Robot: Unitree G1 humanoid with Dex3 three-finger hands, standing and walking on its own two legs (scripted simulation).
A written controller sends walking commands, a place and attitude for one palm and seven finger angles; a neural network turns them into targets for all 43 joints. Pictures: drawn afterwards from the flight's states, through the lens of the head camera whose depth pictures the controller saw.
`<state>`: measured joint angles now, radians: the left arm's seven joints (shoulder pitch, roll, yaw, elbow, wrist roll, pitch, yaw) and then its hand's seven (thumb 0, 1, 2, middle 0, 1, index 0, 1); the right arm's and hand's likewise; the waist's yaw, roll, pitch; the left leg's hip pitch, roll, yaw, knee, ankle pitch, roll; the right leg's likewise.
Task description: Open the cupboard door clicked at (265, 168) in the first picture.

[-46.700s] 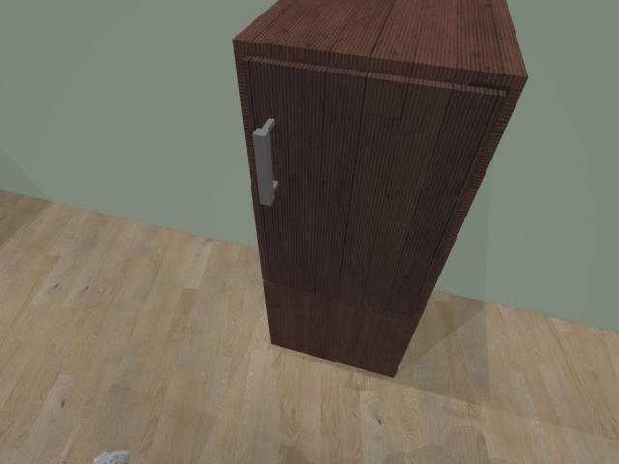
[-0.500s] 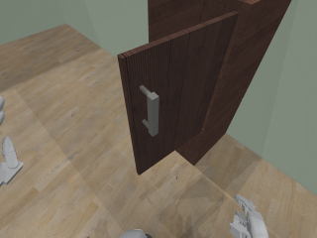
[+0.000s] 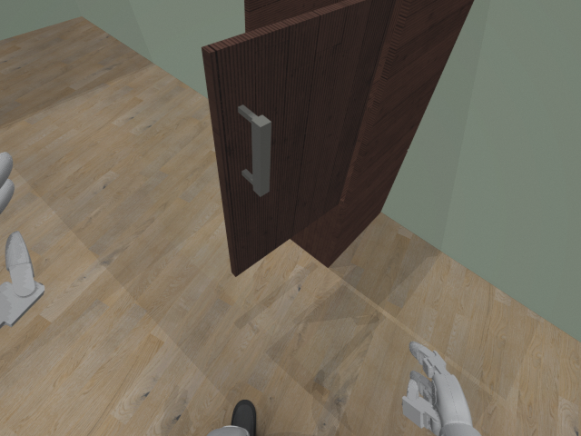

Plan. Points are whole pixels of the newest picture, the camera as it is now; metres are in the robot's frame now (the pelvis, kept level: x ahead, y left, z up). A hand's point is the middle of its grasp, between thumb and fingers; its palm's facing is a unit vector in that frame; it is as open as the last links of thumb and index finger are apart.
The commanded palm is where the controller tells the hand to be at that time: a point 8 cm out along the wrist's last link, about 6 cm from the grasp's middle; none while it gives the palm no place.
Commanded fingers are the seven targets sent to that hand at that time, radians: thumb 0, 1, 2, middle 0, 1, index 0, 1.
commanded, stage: stop stepping back and stand still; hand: left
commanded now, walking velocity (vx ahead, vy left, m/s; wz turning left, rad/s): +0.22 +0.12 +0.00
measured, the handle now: (253, 152) +0.52 +0.11 +0.07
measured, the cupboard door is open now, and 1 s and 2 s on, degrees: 83 83 83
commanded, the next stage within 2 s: let the arm hang, fingers relaxed in 1.36 s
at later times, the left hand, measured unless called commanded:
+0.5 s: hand out of the picture +0.11 +0.23 +0.17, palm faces +0.37 -0.78 -0.50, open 7.4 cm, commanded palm +0.05 +0.29 +0.18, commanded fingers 0.00 0.90 0.90 -0.20 -0.30 -0.20 -0.30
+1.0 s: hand out of the picture +0.06 +0.28 +0.17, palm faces +0.42 -0.78 -0.46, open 7.4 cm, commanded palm +0.00 +0.32 +0.18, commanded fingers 0.00 0.90 0.90 -0.20 -0.30 -0.20 -0.30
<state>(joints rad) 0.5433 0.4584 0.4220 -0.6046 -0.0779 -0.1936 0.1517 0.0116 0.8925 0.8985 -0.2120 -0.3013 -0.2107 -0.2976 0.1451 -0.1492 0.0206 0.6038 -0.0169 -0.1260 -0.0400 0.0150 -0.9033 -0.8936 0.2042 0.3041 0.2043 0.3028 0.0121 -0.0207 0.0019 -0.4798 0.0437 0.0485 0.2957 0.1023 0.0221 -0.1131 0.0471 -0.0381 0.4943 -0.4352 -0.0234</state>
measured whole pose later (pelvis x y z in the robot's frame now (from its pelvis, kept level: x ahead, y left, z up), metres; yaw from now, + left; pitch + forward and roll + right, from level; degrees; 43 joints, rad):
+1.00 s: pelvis -0.13 +0.02 +0.01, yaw +0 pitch -2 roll -1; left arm 0.56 0.41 0.40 -0.47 -0.03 -0.23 0.14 0.01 0.89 0.90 -0.22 -0.30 -0.21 -0.30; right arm 0.21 -0.18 0.03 0.61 0.00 -0.14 -0.06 0.02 -0.90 -0.89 0.20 0.30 0.20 0.30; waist 0.01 -0.01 0.03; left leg -0.25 0.02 0.02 0.48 -0.19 0.01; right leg -0.22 -0.01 -0.05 0.41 -0.15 0.01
